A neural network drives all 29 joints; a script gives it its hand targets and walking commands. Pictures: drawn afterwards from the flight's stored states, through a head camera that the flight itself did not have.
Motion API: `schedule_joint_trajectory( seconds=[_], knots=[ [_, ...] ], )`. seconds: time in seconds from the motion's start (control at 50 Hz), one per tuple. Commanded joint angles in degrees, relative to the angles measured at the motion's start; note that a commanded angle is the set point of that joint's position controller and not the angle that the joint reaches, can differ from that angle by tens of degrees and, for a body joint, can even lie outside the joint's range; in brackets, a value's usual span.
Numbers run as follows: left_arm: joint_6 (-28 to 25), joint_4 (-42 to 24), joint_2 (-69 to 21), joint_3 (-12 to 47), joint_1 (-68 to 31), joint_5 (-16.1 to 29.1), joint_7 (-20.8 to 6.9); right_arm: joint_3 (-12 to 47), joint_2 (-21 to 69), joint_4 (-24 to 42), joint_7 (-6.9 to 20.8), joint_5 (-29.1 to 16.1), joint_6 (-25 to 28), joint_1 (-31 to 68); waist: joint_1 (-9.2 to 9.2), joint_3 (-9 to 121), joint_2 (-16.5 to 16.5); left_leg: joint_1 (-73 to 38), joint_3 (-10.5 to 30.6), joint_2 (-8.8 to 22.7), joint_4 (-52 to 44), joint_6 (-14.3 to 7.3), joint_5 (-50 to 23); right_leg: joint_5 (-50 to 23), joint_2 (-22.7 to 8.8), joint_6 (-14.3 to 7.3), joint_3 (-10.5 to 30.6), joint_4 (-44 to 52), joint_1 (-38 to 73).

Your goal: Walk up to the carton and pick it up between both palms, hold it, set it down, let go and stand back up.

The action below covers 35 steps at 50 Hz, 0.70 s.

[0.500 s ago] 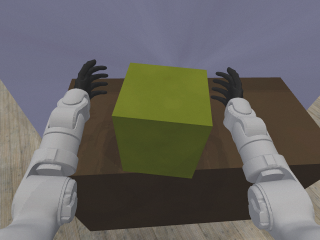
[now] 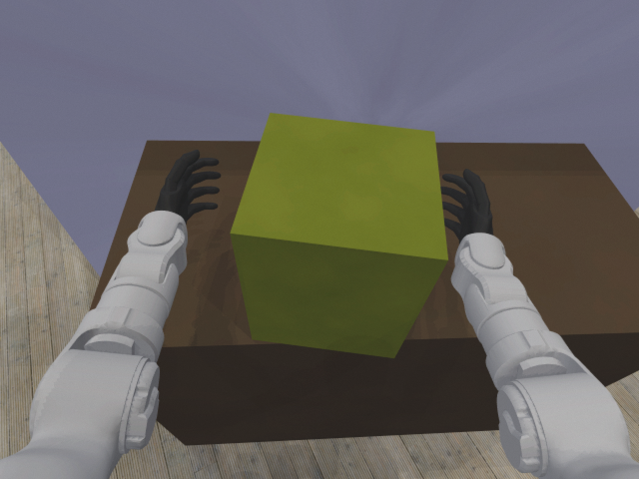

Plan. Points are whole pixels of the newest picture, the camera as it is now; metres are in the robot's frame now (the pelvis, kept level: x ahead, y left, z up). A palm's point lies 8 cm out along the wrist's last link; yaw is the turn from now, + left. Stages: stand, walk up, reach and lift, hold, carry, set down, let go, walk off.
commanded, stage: reach and lift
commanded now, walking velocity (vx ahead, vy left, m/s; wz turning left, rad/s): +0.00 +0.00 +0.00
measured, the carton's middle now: (336, 243) +0.43 -0.01 +0.04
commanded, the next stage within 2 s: none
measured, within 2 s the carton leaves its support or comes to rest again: leaves its support in 2.00 s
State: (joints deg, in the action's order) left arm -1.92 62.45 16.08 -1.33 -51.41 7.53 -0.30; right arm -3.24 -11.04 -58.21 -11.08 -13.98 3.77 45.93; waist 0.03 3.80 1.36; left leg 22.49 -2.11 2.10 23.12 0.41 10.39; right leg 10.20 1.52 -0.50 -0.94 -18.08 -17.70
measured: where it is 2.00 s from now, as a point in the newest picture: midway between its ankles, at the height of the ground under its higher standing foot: outside the picture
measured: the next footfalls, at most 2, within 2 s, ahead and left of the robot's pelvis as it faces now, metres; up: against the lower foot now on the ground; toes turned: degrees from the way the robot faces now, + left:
none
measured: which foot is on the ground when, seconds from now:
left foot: down 0.00-1.00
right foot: down 0.00-1.00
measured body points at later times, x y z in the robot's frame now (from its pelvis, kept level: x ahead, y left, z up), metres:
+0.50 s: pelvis -0.01 +0.00 +0.00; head +0.03 +0.02 +0.45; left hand +0.43 +0.15 +0.09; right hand +0.42 -0.16 +0.08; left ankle +0.00 +0.11 -0.74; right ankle -0.02 -0.12 -0.74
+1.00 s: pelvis -0.02 +0.00 +0.00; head +0.02 +0.02 +0.45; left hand +0.42 +0.15 +0.09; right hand +0.41 -0.16 +0.08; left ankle +0.00 +0.11 -0.74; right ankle -0.02 -0.12 -0.74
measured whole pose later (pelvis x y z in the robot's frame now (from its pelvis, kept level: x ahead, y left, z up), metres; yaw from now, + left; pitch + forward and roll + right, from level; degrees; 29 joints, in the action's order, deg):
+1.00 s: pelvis -0.02 +0.00 +0.00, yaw +0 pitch +7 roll -1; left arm -4.0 59.8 2.9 -19.4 -49.7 -9.0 -1.9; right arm -29.0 1.3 -58.0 -7.7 16.5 7.9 45.8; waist 0.0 3.2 0.6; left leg 21.1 -2.2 2.1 23.1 -0.2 9.4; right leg 9.0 1.5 0.0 -0.9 -18.1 -16.4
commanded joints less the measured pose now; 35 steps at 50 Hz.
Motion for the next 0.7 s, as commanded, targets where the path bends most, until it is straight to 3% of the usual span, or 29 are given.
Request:
schedule_joint_trajectory(
  seconds=[0.0,0.06,0.1,0.18,0.26,0.36,0.44,0.52,0.58,0.68],
  knots=[
    [-1.74,-16.67,-2.07,3.69,-19.48,2.38,-0.37,-1.69,-4.19,7.01,0.24,0.15,4.53,17.85,-10.85,43.45,-8.83,-29.38,2.77,-1.53,10.08,5.77,-40.49,-32.45,1.41,2.37,-2.54,-1.79,-3.07],
    [-1.07,-18.86,-4.18,2.78,-18.06,0.71,-0.67,-1.35,-1.87,7.91,0.06,1.02,4.61,17.21,-10.93,41.9,-7.36,-29.11,2.95,-1.63,9.65,5.4,-40.91,-35.0,1.25,2.99,-2.37,-2.0,-1.39],
    [-0.87,-17.25,-4.89,0.86,-18.76,-0.83,-1.21,-0.98,0.99,8.93,-0.03,2.02,4.25,18.67,-9.69,39.76,-4.92,-25.71,2.14,-2.26,8.44,4.41,-36.94,-35.85,0.59,3.54,-1.72,-2.16,1.13],
    [-1.61,-15.34,-7.4,-3.39,-19.96,-5.77,-2.06,-2.89,5.16,10.33,0.4,6.37,4.11,20.45,-9.1,36.72,-1.59,-21.59,1.43,-2.91,5.18,2.89,-30.28,-37.28,-0.44,4.23,-0.98,-2.64,5.82],
    [-3.13,-13.62,-7.75,-8.12,-23.63,-10.77,-1.08,-7.17,7.2,8.93,0.56,10.76,4.45,23.07,-8.44,35.16,-1.25,-19.26,0.73,-2.84,2.5,2.11,-24.45,-33.79,-0.97,4.23,-0.86,-2.56,7.47],
    [-3.62,-11.33,-10.52,-10.77,-25.85,-15.27,-0.07,-12.85,9.9,6.11,0.01,16.57,5.13,24.31,-9.44,32.69,-1.33,-18.08,0.25,-2.65,1.2,1.88,-19.94,-30.28,-0.99,4.02,-1.11,-1.91,8.39],
    [-4.02,-8.57,-18.9,-11.25,-27.78,-18.55,-2.33,-15.29,19.07,4.87,2.51,22.48,5.26,26.54,-9.35,29.06,-1.21,-18.1,-0.4,-2.72,-0.85,1.23,-15.6,-24.5,-1.63,3.5,-1.46,-0.83,9.43],
    [-3.46,-4.0,-40.33,-11.49,-30.06,-24.83,-8.2,-16.06,41.29,8.41,8.98,32.4,5.72,30.39,-8.5,27.66,-0.47,-19.16,-1.76,-3.41,-3.44,1.04,-12.76,-22.42,-1.89,3.34,-2.36,-0.41,13.71],
    [-3.55,-3.42,-41.46,-11.34,-27.16,-25.91,-8.85,-16.41,43.25,9.38,11.08,34.82,6.49,28.33,-8.4,30.08,-1.09,-20.0,-2.25,-3.41,-3.55,1.52,-13.57,-28.62,-1.82,3.59,-2.8,-1.42,17.89],
    [-3.12,-3.79,-40.94,-12.23,-25.61,-26.48,-8.83,-16.29,44.14,9.98,11.68,35.36,6.77,27.87,-8.04,28.62,-0.07,-17.33,-2.26,-3.65,-4.35,1.13,-12.37,-33.06,-1.92,3.77,-2.47,-1.94,22.34]
  ],
)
